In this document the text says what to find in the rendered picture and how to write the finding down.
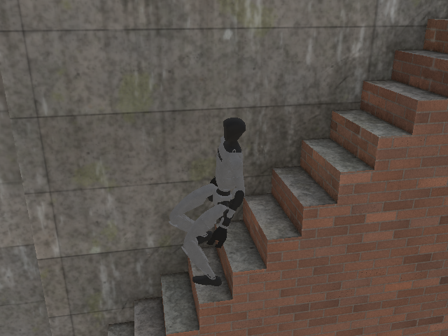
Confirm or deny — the robot left forearm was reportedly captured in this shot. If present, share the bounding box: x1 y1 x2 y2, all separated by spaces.
219 190 244 229

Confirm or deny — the left robot upper arm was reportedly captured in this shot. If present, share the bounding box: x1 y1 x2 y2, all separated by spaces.
229 155 245 198

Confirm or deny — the humanoid robot torso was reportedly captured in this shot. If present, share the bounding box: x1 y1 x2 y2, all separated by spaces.
213 140 243 206

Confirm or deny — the robot right shin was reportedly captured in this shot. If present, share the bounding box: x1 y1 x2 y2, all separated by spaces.
169 214 208 237

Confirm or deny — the right robot hand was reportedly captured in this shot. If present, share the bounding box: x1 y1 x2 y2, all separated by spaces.
210 177 218 187

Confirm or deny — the left robot hand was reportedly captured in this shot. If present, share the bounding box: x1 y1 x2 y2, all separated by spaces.
207 226 227 248

